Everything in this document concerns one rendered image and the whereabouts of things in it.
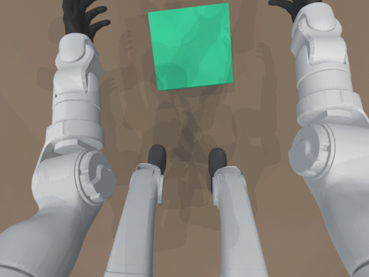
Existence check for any left robot forearm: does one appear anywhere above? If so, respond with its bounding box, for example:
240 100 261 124
32 33 105 193

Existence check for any robot left hand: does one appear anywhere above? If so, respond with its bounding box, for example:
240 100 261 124
62 0 111 43

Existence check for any left robot upper arm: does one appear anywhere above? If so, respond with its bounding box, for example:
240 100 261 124
0 149 116 277

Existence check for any right robot upper arm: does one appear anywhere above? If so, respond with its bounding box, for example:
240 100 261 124
288 121 369 277

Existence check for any right robot forearm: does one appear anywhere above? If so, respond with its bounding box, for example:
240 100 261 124
290 2 369 129

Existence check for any robot left thigh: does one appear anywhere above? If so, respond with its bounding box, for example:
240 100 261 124
104 169 164 277

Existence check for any robot right shin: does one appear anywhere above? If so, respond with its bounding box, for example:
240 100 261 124
214 166 247 187

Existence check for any robot right hand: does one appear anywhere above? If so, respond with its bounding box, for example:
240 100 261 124
268 0 322 23

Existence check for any carton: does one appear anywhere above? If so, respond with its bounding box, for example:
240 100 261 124
148 3 233 91

